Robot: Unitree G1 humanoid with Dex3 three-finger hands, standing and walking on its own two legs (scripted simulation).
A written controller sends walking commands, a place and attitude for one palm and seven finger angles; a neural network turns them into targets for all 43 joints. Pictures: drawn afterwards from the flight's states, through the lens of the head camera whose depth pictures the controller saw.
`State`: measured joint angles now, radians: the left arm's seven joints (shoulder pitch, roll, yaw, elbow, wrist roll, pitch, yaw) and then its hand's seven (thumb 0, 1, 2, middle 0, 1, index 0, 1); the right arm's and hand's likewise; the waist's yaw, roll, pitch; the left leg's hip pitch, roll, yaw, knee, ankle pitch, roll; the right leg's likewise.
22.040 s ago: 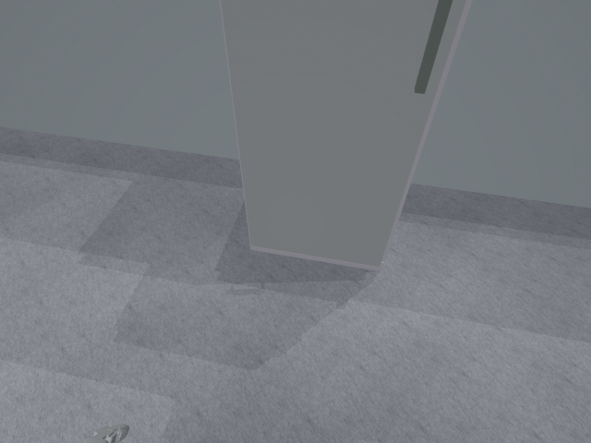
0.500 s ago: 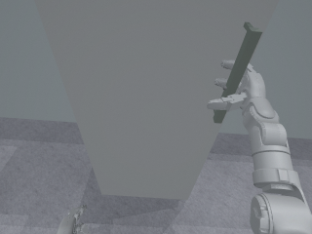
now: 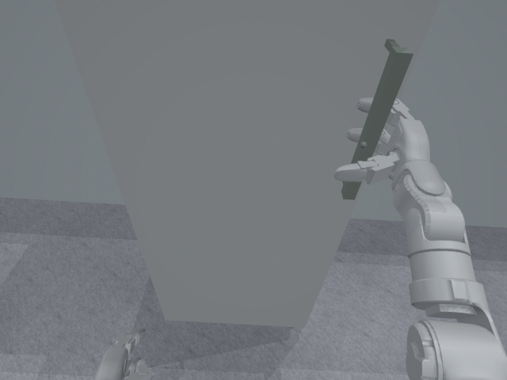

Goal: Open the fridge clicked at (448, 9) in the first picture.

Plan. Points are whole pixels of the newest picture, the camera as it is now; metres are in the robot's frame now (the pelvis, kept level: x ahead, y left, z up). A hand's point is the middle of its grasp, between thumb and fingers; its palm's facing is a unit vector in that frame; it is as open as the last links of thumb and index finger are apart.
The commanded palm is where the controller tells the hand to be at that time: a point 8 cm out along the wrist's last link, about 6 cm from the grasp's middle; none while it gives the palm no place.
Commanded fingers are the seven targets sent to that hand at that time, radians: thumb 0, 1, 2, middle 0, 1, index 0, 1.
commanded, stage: grip the handle and tug to test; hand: right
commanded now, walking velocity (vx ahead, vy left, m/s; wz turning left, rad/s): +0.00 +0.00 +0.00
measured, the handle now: (366, 129) +0.47 -0.15 +0.21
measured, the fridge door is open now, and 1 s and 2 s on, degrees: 0 0 1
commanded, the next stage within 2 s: pull the door a little, standing still in 1.44 s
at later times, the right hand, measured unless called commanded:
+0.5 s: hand (367, 144) +0.41 -0.13 +0.22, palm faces -0.01 +1.00 +0.01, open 9.0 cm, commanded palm +0.38 -0.18 +0.21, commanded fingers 0.00 -0.67 -0.80 0.43 1.37 0.43 1.37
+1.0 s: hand (363, 143) +0.41 -0.13 +0.22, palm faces +0.00 +1.00 +0.01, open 5.9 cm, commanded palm +0.39 -0.17 +0.21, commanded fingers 0.00 -0.90 -0.90 0.45 1.40 0.45 1.40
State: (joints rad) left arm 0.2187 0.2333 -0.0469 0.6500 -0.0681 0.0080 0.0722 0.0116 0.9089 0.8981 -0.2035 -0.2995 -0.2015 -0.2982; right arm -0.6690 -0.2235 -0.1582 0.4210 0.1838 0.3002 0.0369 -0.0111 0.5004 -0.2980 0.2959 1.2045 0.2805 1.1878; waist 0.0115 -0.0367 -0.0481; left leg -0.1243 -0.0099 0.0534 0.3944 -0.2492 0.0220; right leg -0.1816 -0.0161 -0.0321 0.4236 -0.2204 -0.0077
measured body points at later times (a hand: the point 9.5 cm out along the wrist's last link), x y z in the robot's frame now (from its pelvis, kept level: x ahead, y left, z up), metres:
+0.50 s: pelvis +0.00 -0.01 +0.00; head -0.02 +0.01 +0.45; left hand +0.14 +0.24 -0.10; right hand +0.41 -0.19 +0.22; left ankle -0.02 +0.10 -0.74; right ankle +0.00 -0.12 -0.74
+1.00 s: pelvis +0.01 +0.00 +0.00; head -0.02 +0.01 +0.45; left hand +0.16 +0.23 -0.10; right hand +0.41 -0.18 +0.22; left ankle -0.02 +0.10 -0.74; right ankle +0.00 -0.12 -0.74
